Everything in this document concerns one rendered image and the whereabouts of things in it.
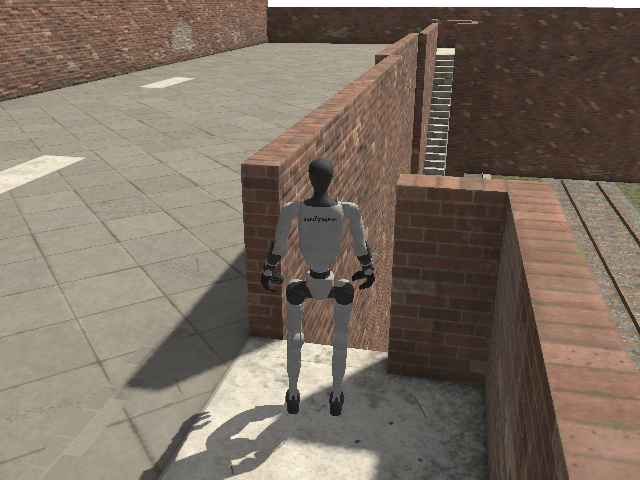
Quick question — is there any robot left upper arm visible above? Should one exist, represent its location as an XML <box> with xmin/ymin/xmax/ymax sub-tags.
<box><xmin>272</xmin><ymin>202</ymin><xmax>300</xmax><ymax>256</ymax></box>

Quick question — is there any right robot hand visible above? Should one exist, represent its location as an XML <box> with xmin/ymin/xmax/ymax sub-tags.
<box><xmin>352</xmin><ymin>271</ymin><xmax>375</xmax><ymax>290</ymax></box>

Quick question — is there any robot head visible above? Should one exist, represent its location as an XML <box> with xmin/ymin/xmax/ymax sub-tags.
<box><xmin>304</xmin><ymin>158</ymin><xmax>338</xmax><ymax>207</ymax></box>

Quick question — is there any robot right upper arm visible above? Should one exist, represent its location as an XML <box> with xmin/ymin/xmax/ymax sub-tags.
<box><xmin>341</xmin><ymin>202</ymin><xmax>368</xmax><ymax>256</ymax></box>

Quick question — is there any robot left forearm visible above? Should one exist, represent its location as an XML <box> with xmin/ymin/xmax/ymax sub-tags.
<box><xmin>262</xmin><ymin>240</ymin><xmax>282</xmax><ymax>276</ymax></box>

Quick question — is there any robot left thigh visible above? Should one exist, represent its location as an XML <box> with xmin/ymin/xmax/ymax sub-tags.
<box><xmin>286</xmin><ymin>279</ymin><xmax>307</xmax><ymax>350</ymax></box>

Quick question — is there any left robot hand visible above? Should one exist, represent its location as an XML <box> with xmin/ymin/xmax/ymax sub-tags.
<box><xmin>261</xmin><ymin>272</ymin><xmax>284</xmax><ymax>292</ymax></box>

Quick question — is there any robot right forearm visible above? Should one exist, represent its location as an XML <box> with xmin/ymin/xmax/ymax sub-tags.
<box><xmin>357</xmin><ymin>241</ymin><xmax>374</xmax><ymax>275</ymax></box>

